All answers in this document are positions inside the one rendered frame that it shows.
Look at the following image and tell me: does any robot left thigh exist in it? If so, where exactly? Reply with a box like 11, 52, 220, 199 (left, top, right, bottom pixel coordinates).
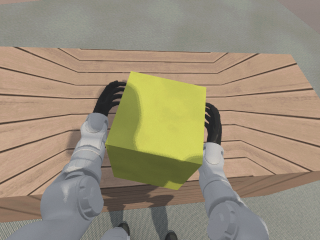
100, 228, 130, 240

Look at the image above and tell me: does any right robot hand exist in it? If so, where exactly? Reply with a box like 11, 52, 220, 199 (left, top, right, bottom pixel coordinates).
204, 102, 222, 145

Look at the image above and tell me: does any pedestal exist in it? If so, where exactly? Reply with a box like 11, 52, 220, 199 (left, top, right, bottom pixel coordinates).
0, 46, 320, 223

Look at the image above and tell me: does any robot left forearm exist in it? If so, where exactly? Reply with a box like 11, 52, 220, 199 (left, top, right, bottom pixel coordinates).
40, 112, 109, 220

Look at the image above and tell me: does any left robot upper arm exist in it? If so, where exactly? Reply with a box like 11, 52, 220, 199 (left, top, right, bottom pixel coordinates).
5, 175, 104, 240

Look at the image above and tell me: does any left robot foot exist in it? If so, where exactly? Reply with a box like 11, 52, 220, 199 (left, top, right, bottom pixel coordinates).
118, 223, 130, 236

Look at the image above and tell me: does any robot right forearm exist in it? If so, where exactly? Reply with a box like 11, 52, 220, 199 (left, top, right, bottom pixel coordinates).
198, 142, 255, 218

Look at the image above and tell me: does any left robot hand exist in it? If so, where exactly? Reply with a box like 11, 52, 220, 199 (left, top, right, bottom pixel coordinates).
93, 80, 127, 117

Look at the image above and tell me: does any right robot upper arm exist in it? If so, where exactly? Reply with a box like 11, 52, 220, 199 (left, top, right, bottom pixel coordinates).
206, 202, 269, 240

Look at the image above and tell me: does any carton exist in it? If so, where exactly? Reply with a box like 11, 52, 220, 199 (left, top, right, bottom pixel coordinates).
105, 71, 207, 190

